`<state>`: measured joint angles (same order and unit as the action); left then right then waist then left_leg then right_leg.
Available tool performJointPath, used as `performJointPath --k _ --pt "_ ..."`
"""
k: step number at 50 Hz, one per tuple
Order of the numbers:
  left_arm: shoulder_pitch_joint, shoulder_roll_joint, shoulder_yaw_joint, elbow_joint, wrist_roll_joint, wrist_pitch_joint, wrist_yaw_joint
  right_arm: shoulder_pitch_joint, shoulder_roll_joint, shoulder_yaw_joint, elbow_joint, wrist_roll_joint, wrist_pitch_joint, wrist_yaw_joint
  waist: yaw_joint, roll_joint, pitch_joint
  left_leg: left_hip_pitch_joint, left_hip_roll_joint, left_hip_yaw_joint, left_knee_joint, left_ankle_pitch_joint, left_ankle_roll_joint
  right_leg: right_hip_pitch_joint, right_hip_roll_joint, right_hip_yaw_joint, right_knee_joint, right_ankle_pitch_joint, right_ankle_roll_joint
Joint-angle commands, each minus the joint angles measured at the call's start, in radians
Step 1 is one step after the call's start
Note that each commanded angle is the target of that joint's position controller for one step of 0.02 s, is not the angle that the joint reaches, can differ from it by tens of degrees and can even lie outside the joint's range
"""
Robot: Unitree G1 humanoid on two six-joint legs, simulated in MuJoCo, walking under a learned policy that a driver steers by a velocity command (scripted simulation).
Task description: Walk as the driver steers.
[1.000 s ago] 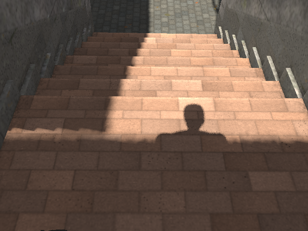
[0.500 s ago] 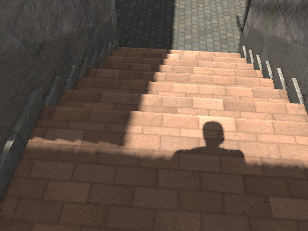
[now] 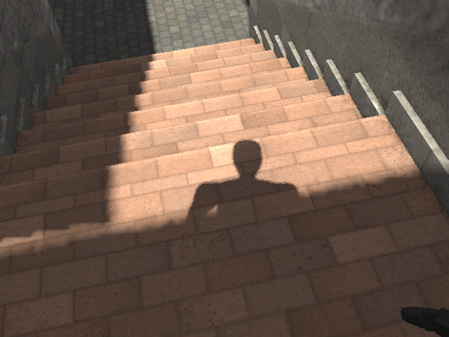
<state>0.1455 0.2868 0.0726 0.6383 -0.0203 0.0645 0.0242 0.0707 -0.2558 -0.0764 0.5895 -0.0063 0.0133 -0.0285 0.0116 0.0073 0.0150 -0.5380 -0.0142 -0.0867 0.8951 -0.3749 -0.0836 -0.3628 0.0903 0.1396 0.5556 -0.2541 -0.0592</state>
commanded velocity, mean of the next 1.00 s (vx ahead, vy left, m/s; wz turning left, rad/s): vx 0.20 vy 0.00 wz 0.00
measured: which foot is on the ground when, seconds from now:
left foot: up 0.00-0.10, down 0.12-0.48, up 0.50-0.86, down 0.88-1.00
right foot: down 0.00-0.88, up 0.90-1.00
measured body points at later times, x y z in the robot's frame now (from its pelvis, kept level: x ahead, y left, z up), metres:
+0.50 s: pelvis +0.07 +0.01 -0.01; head +0.07 +0.00 +0.44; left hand +0.19 +0.28 -0.11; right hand +0.19 -0.25 -0.12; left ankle +0.03 +0.15 -0.73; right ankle +0.02 -0.09 -0.74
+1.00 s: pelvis +0.27 +0.05 -0.01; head +0.31 +0.05 +0.44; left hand +0.30 +0.32 -0.14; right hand +0.48 -0.18 -0.10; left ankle +0.37 +0.13 -0.74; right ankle +0.15 -0.11 -0.64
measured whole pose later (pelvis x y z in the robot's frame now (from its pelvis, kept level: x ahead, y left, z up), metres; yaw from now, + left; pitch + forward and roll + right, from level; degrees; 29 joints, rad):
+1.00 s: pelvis +0.27 +0.05 -0.01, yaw +3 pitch +2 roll +0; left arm 0.31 0.27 0.04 0.84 -0.01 -0.04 0.01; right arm 0.09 -0.24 -0.03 0.65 0.00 -0.05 0.03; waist 0.03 -0.01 0.05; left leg -0.46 -0.07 0.03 0.52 -0.11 0.08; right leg -0.38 -0.01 0.07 1.21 -0.51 0.04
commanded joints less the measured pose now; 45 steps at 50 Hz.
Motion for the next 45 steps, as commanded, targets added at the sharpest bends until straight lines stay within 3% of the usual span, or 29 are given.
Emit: performJointPath --k 1,4,5,6,7,8,9,11,14,16,20,22,23,24,25,26,27,28,29,30,32,35,38,40,41,42,43,44,45 --pt "-0.031 0.145 0.037 -0.074 0.008 -0.006 0.003 -0.017 -0.071 -0.011 -0.059 0.006 -0.02 0.014 0.012 -0.153 -0.155 0.067 -0.008 0.023 -0.114 0.014 0.01 0.133 -0.23 0.258 -0.114 0.282 -0.174" --pt "-0.05 0.106 0.017 -0.07 0.003 -0.007 -0.006 0.015 -0.06 -0.006 -0.051 0.006 -0.028 0.031 -0.019 -0.168 -0.137 0.224 -0.006 0.043 -0.336 0.106 0.046 0.086 -0.202 0.27 -0.096 0.251 -0.145" --pt "-0.043 0.081 0.007 -0.07 0.004 -0.01 -0.005 0.03 -0.057 -0.005 -0.045 -0.003 -0.033 0.036 -0.03 -0.156 -0.134 0.308 0.006 0.044 -0.441 0.212 0.064 0.064 -0.178 0.257 -0.083 0.211 -0.111" --pt "-0.003 0.062 0.002 -0.066 0.018 -0.017 -0.005 0.044 -0.099 -0.012 -0.051 -0.023 -0.036 0.037 -0.013 -0.094 -0.148 0.401 0.09 -0.026 -0.448 0.374 0.094 0.017 -0.137 0.227 -0.029 0.099 -0.053" --pt "0.07 0.045 -0.001 -0.062 0.026 -0.028 -0.008 0.024 -0.166 -0.024 -0.057 -0.045 -0.036 0.038 0.059 0.096 -0.148 0.422 0.21 -0.164 -0.453 0.522 0.185 -0.047 -0.03 0.103 0.071 -0.073 0.01" --pt "0.046 0.071 0.005 -0.069 0.02 -0.034 -0.001 0.008 -0.123 -0.015 -0.043 -0.053 -0.043 0.038 0.056 0.221 -0.145 0.334 0.294 -0.287 -0.532 0.467 0.283 -0.004 -0.04 0.067 0.079 -0.172 0.053" --pt "0.035 0.11 0.016 -0.059 0.022 -0.032 0.002 -0.036 -0.069 0.004 -0.051 -0.037 -0.05 0.038 0.059 0.187 -0.119 0.313 0.274 -0.267 -0.539 0.388 0.278 0.039 -0.073 0.055 0.053 -0.122 0.077" --pt "0.003 0.088 0.014 -0.049 0.034 -0.021 0.001 -0.02 -0.08 0.001 -0.038 -0.015 -0.055 0.037 0.034 0.141 -0.109 0.299 0.17 -0.159 -0.512 0.267 0.189 0.106 -0.07 0.039 -0.006 -0.006 0.075" --pt "0.032 0.048 0.002 -0.03 0.024 -0.028 -0.017 0.013 -0.082 0.002 -0.032 -0.016 -0.056 0.028 0.02 0.074 -0.07 0.299 0.088 -0.06 -0.499 -0.014 0.122 0.096 -0.063 0.028 -0.05 -0.077 0.032" --pt "0.042 0.062 0.008 -0.029 0.011 -0.045 -0.018 0.052 -0.113 -0.011 -0.035 0.002 -0.051 0.02 -0.001 0.081 -0.025 0.319 0.103 -0.097 -0.507 -0.203 0.158 -0.001 -0.038 -0.014 0.0 -0.222 0.004" --pt "0.038 0.035 0.005 -0.041 -0.005 -0.087 -0.024 0.152 -0.137 -0.017 -0.008 0.023 -0.061 0.026 -0.017 0.122 0.056 0.309 0.26 -0.328 -0.597 -0.348 0.28 -0.104 -0.059 -0.112 0.126 -0.193 -0.014" --pt "0.092 0.027 0.007 -0.027 -0.004 -0.105 -0.032 0.112 -0.131 -0.012 -0.017 0.032 -0.064 0.033 0.018 0.123 0.065 0.242 0.233 -0.273 -0.566 -0.243 0.263 -0.012 -0.069 -0.123 0.067 -0.179 -0.038" --pt "0.153 0.03 0.011 -0.004 -0.003 -0.114 -0.037 0.06 -0.111 -0.005 -0.035 0.036 -0.067 0.036 0.046 0.109 0.055 0.194 0.174 -0.185 -0.501 -0.143 0.229 0.077 -0.071 -0.1 0.008 -0.164 -0.056" --pt "0.217 0.069 0.024 0.02 -0.001 -0.125 -0.041 0.016 -0.077 0.006 -0.064 0.034 -0.077 0.038 0.058 0.007 0.04 0.138 0.059 -0.033 -0.342 -0.012 0.171 0.154 -0.113 0.014 -0.067 -0.136 -0.085" --pt "0.307 0.134 0.045 0.043 0.001 -0.131 -0.052 -0.014 -0.056 0.01 -0.096 0.029 -0.092 0.042 0.077 -0.185 0.009 -0.03 -0.052 0.12 -0.067 0.062 0.106 0.32 -0.223 0.239 -0.163 -0.075 -0.151" --pt "0.365 0.171 0.057 0.039 0.008 -0.139 -0.061 -0.047 -0.086 0.007 -0.108 0.036 -0.103 0.042 0.122 -0.295 0.019 -0.271 -0.06 0.062 0.159 -0.176 0.093 0.453 -0.384 0.508 -0.265 0.084 -0.267" --pt "0.392 0.157 0.051 0.051 0.014 -0.15 -0.058 -0.031 -0.115 -0.008 -0.098 0.057 -0.107 0.044 0.112 -0.201 0.038 -0.424 -0.036 -0.011 0.328 -0.256 0.114 0.53 -0.446 0.539 -0.256 0.167 -0.303" --pt "0.399 0.136 0.043 0.058 0.013 -0.153 -0.054 -0.011 -0.099 -0.003 -0.082 0.061 -0.103 0.044 0.102 -0.112 0.034 -0.503 -0.022 -0.062 0.416 -0.191 0.134 0.585 -0.444 0.458 -0.226 0.231 -0.284" --pt "0.388 0.113 0.035 0.069 0.011 -0.149 -0.046 -0.009 -0.08 0.005 -0.074 0.054 -0.099 0.047 0.089 -0.057 0.027 -0.543 -0.003 -0.085 0.418 -0.106 0.148 0.6 -0.428 0.36 -0.223 0.265 -0.241" --pt "0.357 0.084 0.023 0.074 0.019 -0.147 -0.038 -0.006 -0.074 0.004 -0.064 0.043 -0.096 0.047 0.073 -0.049 0.022 -0.513 0.018 -0.094 0.377 -0.018 0.154 0.566 -0.395 0.258 -0.234 0.286 -0.185" --pt "0.306 0.042 0.004 0.083 0.025 -0.138 -0.028 0.011 -0.059 0.007 -0.046 0.04 -0.085 0.064 0.046 -0.094 0.026 -0.419 0.027 -0.048 0.302 0.117 0.13 0.468 -0.332 0.105 -0.283 0.32 -0.124" --pt "0.249 0.07 0.006 0.097 0.021 -0.14 -0.009 -0.072 -0.026 0.027 -0.07 0.029 -0.072 0.07 0.054 -0.072 0.054 -0.276 0.032 0.046 0.074 0.286 0.091 0.321 -0.282 -0.057 -0.342 0.359 -0.091" --pt "0.283 0.109 0.008 0.15 0.007 -0.132 0.001 -0.157 0.002 0.041 -0.106 0.019 -0.087 0.082 0.071 -0.098 0.063 -0.074 0.009 0.143 -0.177 0.36 0.096 0.248 -0.261 -0.118 -0.327 0.58 -0.077" --pt "0.296 0.139 0.012 0.172 -0.003 -0.131 0.001 -0.123 -0.046 0.023 -0.103 0.02 -0.097 0.087 0.043 -0.132 0.02 0.034 -0.029 0.164 -0.252 0.361 0.13 0.297 -0.275 -0.122 -0.251 0.791 -0.065" --pt "0.29 0.15 0.015 0.177 -0.009 -0.133 0.0 -0.061 -0.076 0.01 -0.085 0.017 -0.1 0.086 0.007 -0.141 -0.021 0.107 -0.053 0.169 -0.288 0.36 0.153 0.329 -0.277 -0.124 -0.182 0.902 -0.051" --pt "0.268 0.157 0.016 0.178 -0.012 -0.132 0.001 0.053 -0.102 -0.006 -0.049 0.015 -0.1 0.082 -0.061 -0.137 -0.074 0.237 -0.077 0.174 -0.349 0.413 0.181 0.334 -0.264 -0.136 -0.068 0.973 -0.03" --pt "0.259 0.158 0.016 0.177 -0.01 -0.137 -0.001 0.169 -0.133 -0.021 -0.015 0.012 -0.096 0.07 -0.126 -0.12 -0.13 0.425 -0.064 0.15 -0.398 0.534 0.212 0.262 -0.238 -0.151 0.085 0.946 -0.004" --pt "0.24 0.115 0.004 0.14 0.02 -0.147 -0.001 0.313 -0.201 -0.034 0.015 -0.007 -0.088 0.051 -0.169 0.011 -0.244 0.728 0.118 -0.042 -0.329 0.94 0.271 0.038 -0.164 -0.17 0.396 0.519 0.041" --pt "0.438 0.001 -0.034 0.162 0.042 -0.157 -0.023 0.302 -0.233 -0.009 0.012 -0.042 -0.087 0.048 -0.04 0.255 -0.465 0.967 0.441 -0.456 -0.308 1.368 0.47 -0.17 -0.027 -0.062 0.77 -0.458 0.087"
